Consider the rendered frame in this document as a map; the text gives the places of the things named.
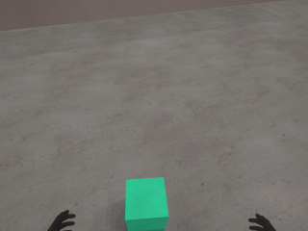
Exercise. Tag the right robot hand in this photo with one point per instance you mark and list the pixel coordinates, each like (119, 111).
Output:
(261, 220)

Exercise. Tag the left robot hand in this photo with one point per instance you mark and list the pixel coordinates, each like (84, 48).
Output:
(57, 224)

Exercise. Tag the carton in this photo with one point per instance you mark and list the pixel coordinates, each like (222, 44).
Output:
(146, 204)

